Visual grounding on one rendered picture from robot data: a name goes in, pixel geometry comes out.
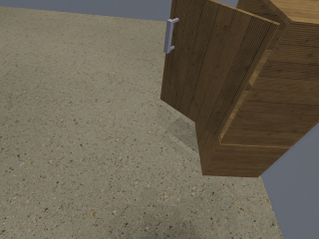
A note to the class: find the cupboard door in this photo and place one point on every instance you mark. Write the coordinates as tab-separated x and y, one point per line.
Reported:
217	48

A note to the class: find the handle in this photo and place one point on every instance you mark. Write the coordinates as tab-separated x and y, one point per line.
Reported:
168	35

